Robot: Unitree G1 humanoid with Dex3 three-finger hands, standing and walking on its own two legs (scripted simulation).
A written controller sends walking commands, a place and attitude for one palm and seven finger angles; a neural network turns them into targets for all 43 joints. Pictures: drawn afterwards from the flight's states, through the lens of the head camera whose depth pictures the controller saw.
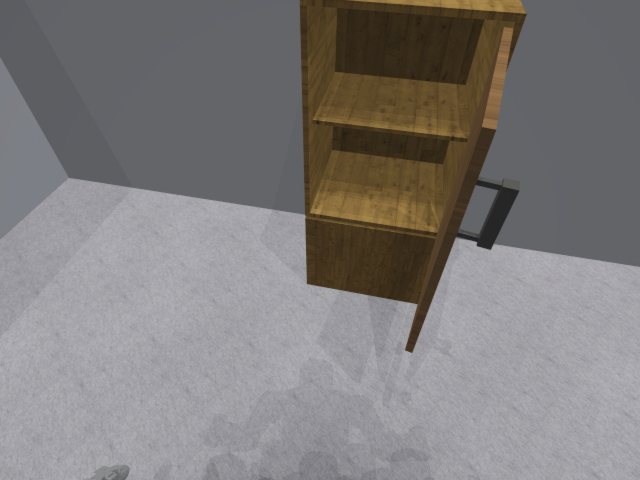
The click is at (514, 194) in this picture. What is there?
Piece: cupboard door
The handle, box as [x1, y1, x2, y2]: [456, 177, 519, 249]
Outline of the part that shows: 519,181 503,178 501,182 483,177 478,177 476,184 494,188 498,191 480,232 476,234 459,229 456,236 474,240 477,242 478,246 490,249 519,190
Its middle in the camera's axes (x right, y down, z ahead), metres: +0.27 -0.04 +0.63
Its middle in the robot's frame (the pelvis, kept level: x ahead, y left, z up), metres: +0.52 -0.24 +0.05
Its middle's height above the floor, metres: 0.82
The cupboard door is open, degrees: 80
